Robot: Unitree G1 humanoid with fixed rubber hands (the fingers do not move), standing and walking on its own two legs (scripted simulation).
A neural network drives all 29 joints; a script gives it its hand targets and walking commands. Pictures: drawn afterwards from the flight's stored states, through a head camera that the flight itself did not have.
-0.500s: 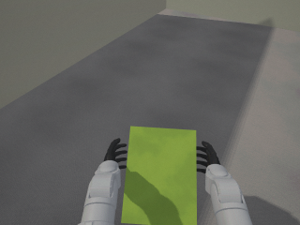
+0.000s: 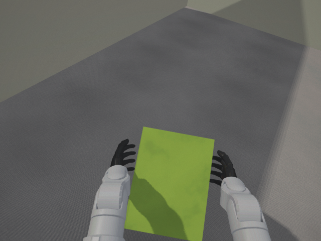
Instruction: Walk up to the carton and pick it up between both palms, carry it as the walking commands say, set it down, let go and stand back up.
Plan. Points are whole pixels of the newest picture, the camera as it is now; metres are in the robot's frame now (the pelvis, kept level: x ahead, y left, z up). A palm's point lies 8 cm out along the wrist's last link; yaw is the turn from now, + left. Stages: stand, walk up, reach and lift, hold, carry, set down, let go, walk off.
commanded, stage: carry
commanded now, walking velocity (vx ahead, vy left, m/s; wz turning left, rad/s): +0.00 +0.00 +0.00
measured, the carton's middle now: (168, 177) +0.33 +0.00 -0.09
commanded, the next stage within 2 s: none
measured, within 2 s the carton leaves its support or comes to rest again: neither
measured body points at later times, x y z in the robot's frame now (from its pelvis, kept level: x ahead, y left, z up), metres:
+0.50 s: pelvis +0.27 +0.08 +0.03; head +0.29 +0.08 +0.48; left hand +0.59 +0.19 +0.05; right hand +0.54 -0.09 +0.04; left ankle +0.23 +0.16 -0.68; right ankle +0.19 -0.01 -0.69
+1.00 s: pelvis +0.48 +0.12 +0.05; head +0.49 +0.14 +0.50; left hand +0.75 +0.26 +0.08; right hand +0.75 -0.02 +0.10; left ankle +0.48 +0.21 -0.67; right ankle +0.53 -0.01 -0.69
